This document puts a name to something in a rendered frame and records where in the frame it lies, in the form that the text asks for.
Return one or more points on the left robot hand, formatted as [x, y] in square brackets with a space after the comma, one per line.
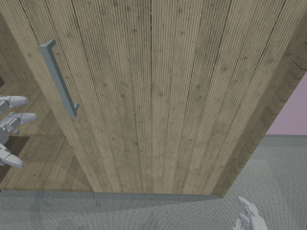
[10, 123]

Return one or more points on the handle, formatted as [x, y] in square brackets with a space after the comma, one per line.
[50, 60]

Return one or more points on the wardrobe door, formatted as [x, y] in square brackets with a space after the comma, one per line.
[165, 87]
[281, 70]

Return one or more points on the right robot hand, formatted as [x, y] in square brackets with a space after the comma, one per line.
[252, 220]

